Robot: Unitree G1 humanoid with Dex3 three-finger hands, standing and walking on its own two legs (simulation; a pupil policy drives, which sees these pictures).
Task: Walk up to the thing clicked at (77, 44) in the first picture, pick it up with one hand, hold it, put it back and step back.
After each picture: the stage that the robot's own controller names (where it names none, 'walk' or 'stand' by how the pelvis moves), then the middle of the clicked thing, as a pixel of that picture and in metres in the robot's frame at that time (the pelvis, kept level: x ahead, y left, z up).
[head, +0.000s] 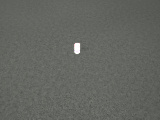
stand; (77, 48) +1.33 +0.01 -0.72
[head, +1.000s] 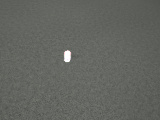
walk; (67, 56) +1.21 +0.03 -0.72
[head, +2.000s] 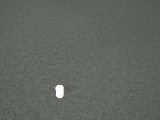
walk; (59, 91) +0.72 +0.12 -0.71
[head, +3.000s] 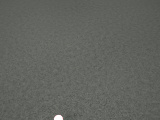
walk; out of the picture +0.50 +0.18 -0.70
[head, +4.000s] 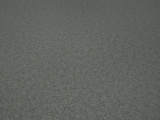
stand; out of the picture +0.42 +0.14 -0.71
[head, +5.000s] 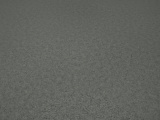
stand; out of the picture +0.39 +0.15 -0.72
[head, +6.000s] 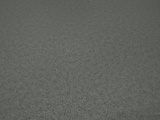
stand; out of the picture +0.39 +0.17 -0.72
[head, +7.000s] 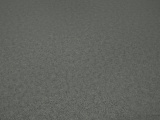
stand; out of the picture +0.40 +0.17 -0.73
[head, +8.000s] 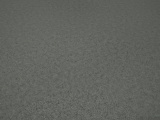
stand; out of the picture +0.40 +0.16 -0.73
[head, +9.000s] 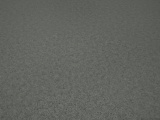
stand; out of the picture +0.40 +0.16 -0.73
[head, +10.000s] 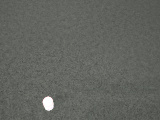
go down; (48, 103) +0.43 +0.16 -0.61
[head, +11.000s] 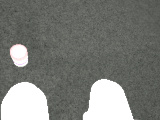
go down; (19, 56) +0.47 +0.22 -0.29
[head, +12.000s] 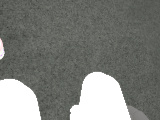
close in; out of the picture +0.46 +0.25 -0.26
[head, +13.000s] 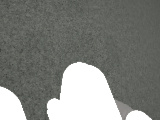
close; out of the picture +0.45 +0.28 -0.22
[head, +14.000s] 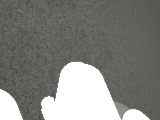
close; out of the picture +0.44 +0.27 -0.23
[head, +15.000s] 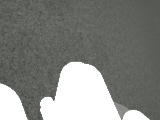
lift; out of the picture +0.40 +0.24 -0.23
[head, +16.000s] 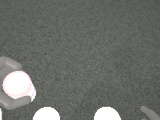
lift; (21, 89) +0.32 +0.18 +0.00
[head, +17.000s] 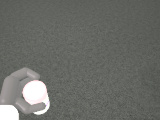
hold; (37, 98) +0.30 +0.15 +0.02
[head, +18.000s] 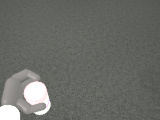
hold; (38, 99) +0.30 +0.15 +0.01
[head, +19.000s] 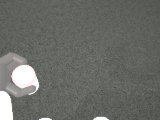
crouch; (26, 80) +0.37 +0.17 -0.05
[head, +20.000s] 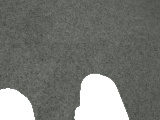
lower; out of the picture +0.46 +0.27 -0.10
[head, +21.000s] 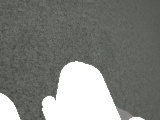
lower; out of the picture +0.42 +0.29 -0.23
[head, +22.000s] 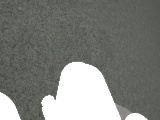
lower; out of the picture +0.42 +0.30 -0.23
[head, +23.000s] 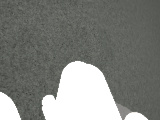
lower; out of the picture +0.43 +0.30 -0.23
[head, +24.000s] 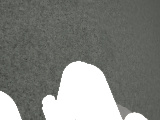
lower; out of the picture +0.43 +0.30 -0.22
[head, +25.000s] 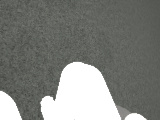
open; out of the picture +0.43 +0.28 -0.23
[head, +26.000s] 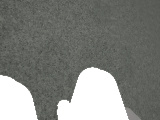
stand; out of the picture +0.44 +0.26 -0.25
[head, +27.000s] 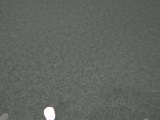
stand; (49, 114) +0.40 +0.16 -0.60
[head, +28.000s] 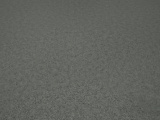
stand; out of the picture +0.40 +0.17 -0.66
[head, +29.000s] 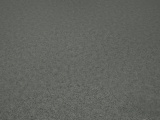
stand; out of the picture +0.40 +0.16 -0.67
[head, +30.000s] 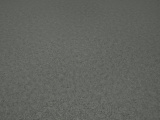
stand; out of the picture +0.41 +0.15 -0.72
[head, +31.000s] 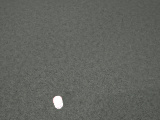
walk; (58, 102) +0.48 +0.15 -0.70
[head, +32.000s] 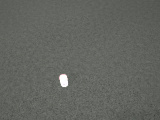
walk; (63, 80) +0.74 +0.18 -0.70
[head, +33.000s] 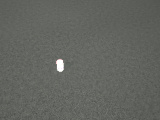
stand; (60, 65) +1.05 +0.17 -0.71
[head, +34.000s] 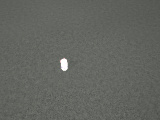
stand; (64, 64) +1.05 +0.16 -0.72
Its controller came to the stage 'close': yes
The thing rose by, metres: 0.72
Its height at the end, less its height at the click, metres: +0.00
